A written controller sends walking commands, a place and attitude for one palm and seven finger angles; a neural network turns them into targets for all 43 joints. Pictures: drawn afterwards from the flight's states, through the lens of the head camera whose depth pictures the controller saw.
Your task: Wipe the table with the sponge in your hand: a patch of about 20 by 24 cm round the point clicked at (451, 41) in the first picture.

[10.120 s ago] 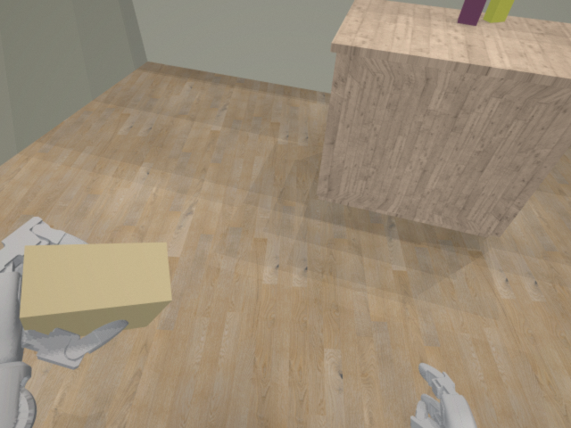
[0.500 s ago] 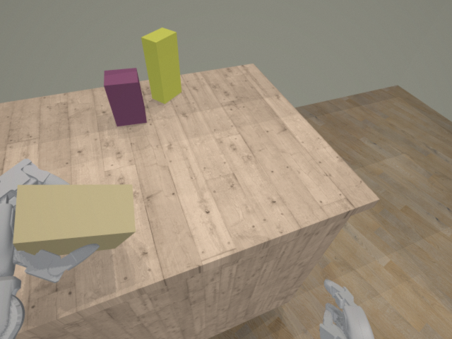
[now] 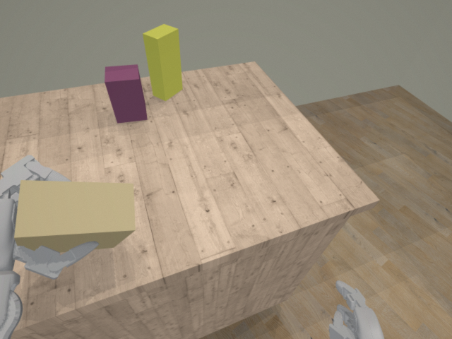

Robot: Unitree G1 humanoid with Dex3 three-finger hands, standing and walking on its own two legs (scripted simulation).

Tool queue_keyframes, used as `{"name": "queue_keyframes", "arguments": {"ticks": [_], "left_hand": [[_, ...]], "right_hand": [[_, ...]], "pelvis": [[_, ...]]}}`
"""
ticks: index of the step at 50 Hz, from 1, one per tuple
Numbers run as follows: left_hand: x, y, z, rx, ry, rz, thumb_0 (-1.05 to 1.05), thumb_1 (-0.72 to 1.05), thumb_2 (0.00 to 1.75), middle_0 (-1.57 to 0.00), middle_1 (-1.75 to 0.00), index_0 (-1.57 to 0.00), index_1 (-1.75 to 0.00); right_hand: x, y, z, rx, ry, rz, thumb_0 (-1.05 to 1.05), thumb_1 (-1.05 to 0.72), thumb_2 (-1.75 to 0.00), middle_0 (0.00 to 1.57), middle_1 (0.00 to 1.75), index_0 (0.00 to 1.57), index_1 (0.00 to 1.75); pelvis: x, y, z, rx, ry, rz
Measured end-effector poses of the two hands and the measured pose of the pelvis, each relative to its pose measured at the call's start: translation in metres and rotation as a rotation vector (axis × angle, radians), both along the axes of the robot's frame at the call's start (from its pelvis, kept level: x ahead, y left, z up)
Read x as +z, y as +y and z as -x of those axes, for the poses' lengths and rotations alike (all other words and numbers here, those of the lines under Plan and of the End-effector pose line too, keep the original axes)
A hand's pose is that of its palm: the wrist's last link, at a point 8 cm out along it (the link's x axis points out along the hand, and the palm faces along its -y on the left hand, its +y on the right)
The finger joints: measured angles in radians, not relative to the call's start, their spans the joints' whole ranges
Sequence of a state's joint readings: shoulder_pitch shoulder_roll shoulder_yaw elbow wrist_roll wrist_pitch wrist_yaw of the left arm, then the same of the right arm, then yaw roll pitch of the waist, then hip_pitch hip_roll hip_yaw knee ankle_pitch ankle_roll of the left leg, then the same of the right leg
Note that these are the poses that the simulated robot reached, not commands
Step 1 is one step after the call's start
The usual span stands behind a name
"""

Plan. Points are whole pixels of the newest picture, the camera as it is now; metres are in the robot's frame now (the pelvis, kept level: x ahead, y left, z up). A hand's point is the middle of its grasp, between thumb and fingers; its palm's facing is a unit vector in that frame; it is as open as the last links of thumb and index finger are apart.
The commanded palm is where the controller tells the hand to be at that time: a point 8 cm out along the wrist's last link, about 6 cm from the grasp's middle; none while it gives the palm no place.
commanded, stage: turn the palm down, sponge in hand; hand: left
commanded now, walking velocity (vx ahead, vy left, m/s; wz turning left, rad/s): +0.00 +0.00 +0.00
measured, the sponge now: (92, 219) +0.24 +0.21 +0.14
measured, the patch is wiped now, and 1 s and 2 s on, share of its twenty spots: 0.00 0.00 0.00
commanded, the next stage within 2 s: none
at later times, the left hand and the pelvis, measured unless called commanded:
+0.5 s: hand (28, 220) +0.20 +0.25 +0.19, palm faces +0.49 -0.58 -0.65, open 10.2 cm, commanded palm +0.16 +0.26 +0.21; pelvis -0.02 -0.05 -0.01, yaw +2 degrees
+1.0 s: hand (44, 203) +0.23 +0.25 +0.19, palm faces +0.26 -0.36 -0.90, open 10.2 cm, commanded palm +0.19 +0.25 +0.25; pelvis +0.01 -0.06 -0.01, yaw +0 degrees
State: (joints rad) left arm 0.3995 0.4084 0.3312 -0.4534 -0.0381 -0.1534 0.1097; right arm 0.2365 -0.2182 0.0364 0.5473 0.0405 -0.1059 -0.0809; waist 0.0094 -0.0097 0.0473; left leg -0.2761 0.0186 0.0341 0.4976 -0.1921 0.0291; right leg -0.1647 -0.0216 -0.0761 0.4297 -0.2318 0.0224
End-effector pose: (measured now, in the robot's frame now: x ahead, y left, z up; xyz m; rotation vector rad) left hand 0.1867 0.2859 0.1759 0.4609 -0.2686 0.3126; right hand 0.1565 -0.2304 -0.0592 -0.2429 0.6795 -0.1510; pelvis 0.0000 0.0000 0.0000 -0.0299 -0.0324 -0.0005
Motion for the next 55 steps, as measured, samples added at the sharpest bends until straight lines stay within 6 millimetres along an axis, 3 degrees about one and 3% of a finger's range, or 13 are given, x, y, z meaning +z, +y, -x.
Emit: {"name": "queue_keyframes", "arguments": {"ticks": [3, 6, 9, 15, 22, 28, 33, 38, 43, 49, 51, 55], "left_hand": [[0.024, 0.017, -0.015, 0.029, -0.045, -0.136, -0.01, -0.5, 1.0, -0.72, -1.36, -0.73, -1.35], [0.04, 0.027, -0.019, 0.094, -0.058, -0.095, -0.01, -0.5, 1.0, -0.72, -1.36, -0.73, -1.35], [0.039, 0.014, -0.011, 0.09, 0.017, -0.083, -0.01, -0.5, 1.0, -0.72, -1.36, -0.73, -1.35], [0.016, -0.028, 0.017, 0.01, 0.205, -0.19, -0.01, -0.5, 1.0, -0.72, -1.36, -0.73, -1.35], [0.037, -0.017, 0.034, 0.196, 0.068, -0.259, -0.01, -0.5, 1.0, -0.72, -1.36, -0.73, -1.35], [0.044, -0.014, 0.018, 0.264, 0.219, -0.332, -0.01, -0.5, 1.0, -0.72, -1.36, -0.73, -1.35], [0.042, -0.043, 0.0, 0.116, 0.326, -0.427, -0.01, -0.5, 1.0, -0.72, -1.36, -0.73, -1.35], [0.06, -0.068, -0.003, 0.039, 0.221, -0.517, -0.01, -0.5, 1.01, -0.72, -1.36, -0.73, -1.35], [0.076, -0.054, -0.003, 0.171, 0.195, -0.546, -0.01, -0.5, 1.01, -0.72, -1.36, -0.73, -1.35], [0.062, -0.026, -0.007, 0.293, 0.392, -0.582, -0.01, -0.5, 1.01, -0.72, -1.36, -0.73, -1.35], [0.058, -0.028, -0.009, 0.271, 0.413, -0.603, -0.01, -0.5, 1.01, -0.72, -1.36, -0.73, -1.35], [0.061, -0.051, -0.01, 0.165, 0.338, -0.665, -0.01, -0.5, 1.01, -0.72, -1.36, -0.73, -1.35]], "right_hand": [[-0.008, 0.002, 0.001, 0.087, 0.039, 0.018, 0.01, -0.9, -0.9, 0.2, 0.3, 0.2, 0.3], [-0.014, 0.001, -0.003, 0.109, 0.04, -0.016, 0.01, -0.9, -0.9, 0.2, 0.3, 0.2, 0.3], [-0.013, 0.001, -0.011, 0.102, -0.008, -0.055, 0.02, -0.9, -0.9, 0.2, 0.3, 0.21, 0.3], [-0.009, 0.0, -0.03, 0.118, -0.083, -0.083, 0.01, -0.9, -0.9, 0.2, 0.3, 0.2, 0.3], [-0.012, -0.008, -0.041, 0.165, -0.072, -0.055, 0.01, -0.9, -0.9, 0.2, 0.3, 0.2, 0.3], [-0.021, -0.023, -0.042, 0.136, -0.062, -0.071, 0.01, -0.9, -0.9, 0.2, 0.3, 0.21, 0.3], [-0.023, -0.038, -0.042, 0.076, -0.086, -0.086, 0.01, -0.9, -0.9, 0.2, 0.3, 0.2, 0.3], [-0.026, -0.052, -0.042, 0.044, -0.077, -0.076, 0.01, -0.9, -0.9, 0.2, 0.3, 0.2, 0.3], [-0.035, -0.062, -0.044, 0.033, -0.024, -0.068, 0.01, -0.9, -0.9, 0.2, 0.3, 0.2, 0.3], [-0.038, -0.066, -0.052, 0.022, 0.0, -0.052, 0.02, -0.9, -0.9, 0.2, 0.3, 0.2, 0.3], [-0.035, -0.063, -0.057, 0.023, -0.018, -0.049, 0.02, -0.9, -0.9, 0.2, 0.3, 0.2, 0.3], [-0.024, -0.048, -0.069, 0.039, -0.078, -0.053, 0.02, -0.9, -0.9, 0.2, 0.3, 0.2, 0.3]], "pelvis": [[-0.003, -0.004, 0.005, 0.018, -0.014, -0.008], [-0.005, -0.006, 0.008, 0.0, -0.02, -0.016], [-0.005, -0.007, 0.009, -0.013, -0.028, -0.024], [-0.008, -0.016, 0.014, -0.005, -0.034, -0.039], [-0.011, -0.039, 0.02, 0.027, -0.037, -0.034], [-0.01, -0.051, 0.017, 0.029, -0.05, -0.036], [-0.01, -0.056, 0.01, 0.012, -0.049, -0.043], [-0.01, -0.06, -0.002, 0.003, -0.037, -0.045], [-0.011, -0.06, -0.011, 0.002, -0.027, -0.046], [-0.012, -0.057, -0.013, 0.005, -0.017, -0.052], [-0.012, -0.054, -0.012, 0.006, -0.017, -0.051], [-0.012, -0.048, -0.012, 0.005, -0.019, -0.045]]}}
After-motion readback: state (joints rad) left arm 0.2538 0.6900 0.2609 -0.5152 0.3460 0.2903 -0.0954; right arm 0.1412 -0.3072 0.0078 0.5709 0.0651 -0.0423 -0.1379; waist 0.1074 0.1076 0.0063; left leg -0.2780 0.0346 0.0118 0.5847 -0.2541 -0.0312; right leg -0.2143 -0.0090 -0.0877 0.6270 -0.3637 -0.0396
